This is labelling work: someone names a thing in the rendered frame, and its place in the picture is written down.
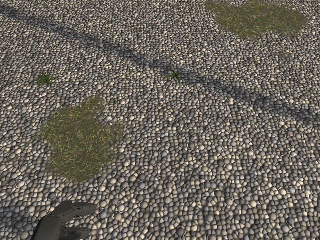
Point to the robot left hand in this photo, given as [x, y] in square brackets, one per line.
[51, 227]

